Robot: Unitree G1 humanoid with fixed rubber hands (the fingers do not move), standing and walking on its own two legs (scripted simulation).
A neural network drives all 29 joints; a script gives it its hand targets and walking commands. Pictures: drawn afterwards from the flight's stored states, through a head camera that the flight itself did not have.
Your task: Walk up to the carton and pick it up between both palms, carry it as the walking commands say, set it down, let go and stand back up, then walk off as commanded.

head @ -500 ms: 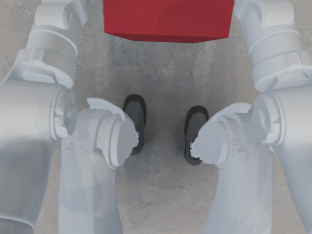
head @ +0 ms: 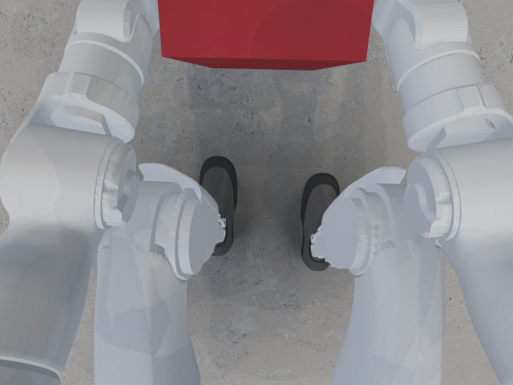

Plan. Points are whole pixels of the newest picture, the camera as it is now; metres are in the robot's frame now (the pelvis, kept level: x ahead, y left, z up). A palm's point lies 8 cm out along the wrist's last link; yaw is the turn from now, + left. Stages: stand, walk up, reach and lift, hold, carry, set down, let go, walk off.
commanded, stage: reach and lift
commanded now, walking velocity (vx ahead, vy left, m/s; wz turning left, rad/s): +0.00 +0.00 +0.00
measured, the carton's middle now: out of the picture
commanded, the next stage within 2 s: none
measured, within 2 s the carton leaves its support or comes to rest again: leaves its support in 0.54 s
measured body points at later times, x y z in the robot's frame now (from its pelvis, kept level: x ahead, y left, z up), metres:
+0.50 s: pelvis +0.00 +0.00 -0.01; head +0.38 +0.00 +0.23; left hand +0.56 +0.15 -0.19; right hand +0.57 -0.12 -0.19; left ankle +0.14 +0.10 -0.35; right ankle +0.11 -0.11 -0.35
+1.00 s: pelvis -0.01 +0.00 +0.01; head +0.35 -0.01 +0.27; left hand +0.55 +0.15 -0.13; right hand +0.57 -0.12 -0.12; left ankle +0.14 +0.10 -0.35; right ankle +0.11 -0.11 -0.35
